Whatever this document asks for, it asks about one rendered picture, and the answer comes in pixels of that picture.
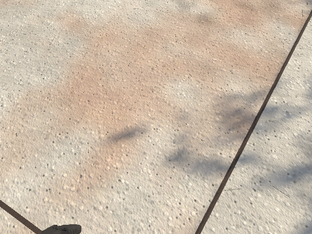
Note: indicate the robot left hand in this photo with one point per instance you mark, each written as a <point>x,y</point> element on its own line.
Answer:
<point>63,229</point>

